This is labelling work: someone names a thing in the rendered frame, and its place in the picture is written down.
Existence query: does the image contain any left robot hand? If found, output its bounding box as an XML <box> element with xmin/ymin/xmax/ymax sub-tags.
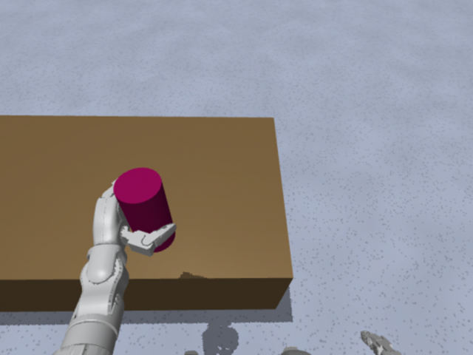
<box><xmin>92</xmin><ymin>179</ymin><xmax>177</xmax><ymax>257</ymax></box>

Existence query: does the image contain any right robot hand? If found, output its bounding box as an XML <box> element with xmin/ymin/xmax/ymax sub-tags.
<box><xmin>361</xmin><ymin>331</ymin><xmax>402</xmax><ymax>355</ymax></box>

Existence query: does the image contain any left robot arm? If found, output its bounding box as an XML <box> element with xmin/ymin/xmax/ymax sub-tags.
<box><xmin>53</xmin><ymin>243</ymin><xmax>129</xmax><ymax>355</ymax></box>

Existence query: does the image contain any can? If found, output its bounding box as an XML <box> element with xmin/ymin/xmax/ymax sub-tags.
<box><xmin>113</xmin><ymin>168</ymin><xmax>175</xmax><ymax>253</ymax></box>

